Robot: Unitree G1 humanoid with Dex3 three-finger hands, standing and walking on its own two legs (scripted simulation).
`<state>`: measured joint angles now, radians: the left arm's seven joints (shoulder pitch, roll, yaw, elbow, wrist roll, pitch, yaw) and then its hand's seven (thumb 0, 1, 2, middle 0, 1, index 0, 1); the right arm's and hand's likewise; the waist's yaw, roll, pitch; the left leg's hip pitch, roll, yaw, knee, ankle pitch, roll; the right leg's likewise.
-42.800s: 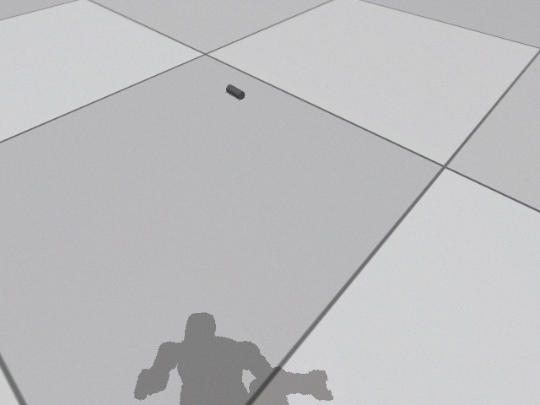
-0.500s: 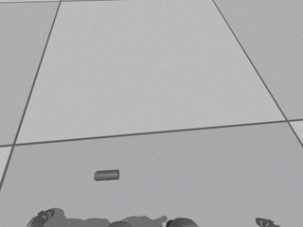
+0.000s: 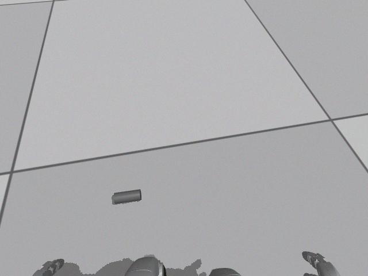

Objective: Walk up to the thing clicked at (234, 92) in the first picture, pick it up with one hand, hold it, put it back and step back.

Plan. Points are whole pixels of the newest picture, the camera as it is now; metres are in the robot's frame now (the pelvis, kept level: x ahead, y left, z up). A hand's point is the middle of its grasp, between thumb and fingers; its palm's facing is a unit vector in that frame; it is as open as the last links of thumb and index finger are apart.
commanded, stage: step back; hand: left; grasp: from above
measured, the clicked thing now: (127, 196) +0.53 +0.29 -0.72
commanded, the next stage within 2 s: none
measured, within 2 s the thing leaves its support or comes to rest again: neither
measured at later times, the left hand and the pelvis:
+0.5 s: hand out of the picture -0.04 +0.27 -0.14, palm faces +0.08 -0.93 -0.35, open 7.4 cm; pelvis -0.14 +0.00 +0.01, yaw +5 degrees
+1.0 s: hand out of the picture -0.24 +0.22 -0.12, palm faces +0.06 -0.90 -0.43, open 7.4 cm; pelvis -0.31 -0.06 +0.01, yaw +5 degrees
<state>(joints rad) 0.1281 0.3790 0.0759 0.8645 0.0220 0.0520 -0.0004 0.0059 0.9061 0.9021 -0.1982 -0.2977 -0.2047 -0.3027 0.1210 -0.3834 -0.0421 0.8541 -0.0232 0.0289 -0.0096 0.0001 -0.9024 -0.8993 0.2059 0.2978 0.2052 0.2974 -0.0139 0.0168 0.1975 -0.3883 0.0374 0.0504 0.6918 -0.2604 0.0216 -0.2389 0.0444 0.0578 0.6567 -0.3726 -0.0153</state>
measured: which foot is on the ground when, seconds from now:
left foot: down 0.00-0.02, up 0.04-0.32, down 0.34-0.78, up 0.80-1.00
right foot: down 0.00-0.36, up 0.38-0.74, down 0.76-1.00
